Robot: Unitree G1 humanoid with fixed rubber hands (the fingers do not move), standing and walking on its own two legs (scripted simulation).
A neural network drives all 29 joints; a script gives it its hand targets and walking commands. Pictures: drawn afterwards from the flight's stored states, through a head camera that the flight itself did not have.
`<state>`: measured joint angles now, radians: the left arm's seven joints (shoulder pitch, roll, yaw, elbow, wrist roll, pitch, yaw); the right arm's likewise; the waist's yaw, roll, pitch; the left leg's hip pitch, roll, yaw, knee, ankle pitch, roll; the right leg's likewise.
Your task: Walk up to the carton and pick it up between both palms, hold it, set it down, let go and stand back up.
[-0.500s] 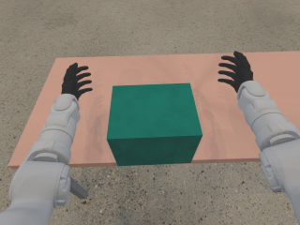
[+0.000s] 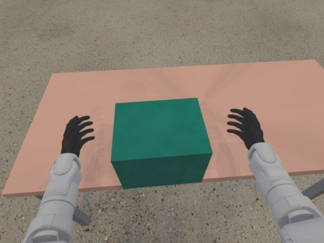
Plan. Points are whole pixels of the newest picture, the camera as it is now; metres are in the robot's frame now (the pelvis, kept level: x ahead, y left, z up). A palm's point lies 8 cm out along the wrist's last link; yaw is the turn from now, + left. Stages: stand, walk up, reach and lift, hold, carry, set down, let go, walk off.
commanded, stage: set down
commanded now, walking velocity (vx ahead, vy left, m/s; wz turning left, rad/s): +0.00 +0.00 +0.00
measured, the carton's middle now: (159, 144) +0.42 +0.04 -0.04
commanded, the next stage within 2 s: none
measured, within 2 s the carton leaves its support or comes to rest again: neither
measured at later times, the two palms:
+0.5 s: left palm (70, 182) +0.28 +0.26 +0.00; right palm (258, 176) +0.30 -0.20 +0.00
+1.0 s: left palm (74, 209) +0.23 +0.25 -0.04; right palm (265, 216) +0.22 -0.21 -0.05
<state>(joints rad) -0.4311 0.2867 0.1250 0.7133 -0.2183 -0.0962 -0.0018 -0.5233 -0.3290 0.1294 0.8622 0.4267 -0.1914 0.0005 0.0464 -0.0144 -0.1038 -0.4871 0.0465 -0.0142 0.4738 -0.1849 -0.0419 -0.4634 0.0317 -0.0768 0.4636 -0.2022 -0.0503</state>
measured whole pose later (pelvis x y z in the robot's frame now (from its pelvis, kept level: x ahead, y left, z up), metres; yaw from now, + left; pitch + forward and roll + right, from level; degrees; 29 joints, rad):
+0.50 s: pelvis +0.01 +0.01 +0.00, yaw -1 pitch +4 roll +0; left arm -0.11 0.22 0.09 0.64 -0.20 -0.27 0.04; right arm -0.21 -0.29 0.13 0.85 0.38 -0.41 0.06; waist 0.04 -0.02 -0.04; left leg -0.33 0.04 0.01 0.50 -0.24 -0.03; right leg -0.31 0.02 -0.06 0.49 -0.25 -0.04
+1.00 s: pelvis +0.01 +0.01 -0.01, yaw -2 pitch +0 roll +1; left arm 0.05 0.19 0.04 0.72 -0.21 -0.42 0.07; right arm 0.01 -0.28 0.16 0.88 0.35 -0.57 0.10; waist 0.03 -0.02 0.00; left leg -0.28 0.03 0.04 0.57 -0.30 -0.02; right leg -0.29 0.01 -0.02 0.60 -0.32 -0.03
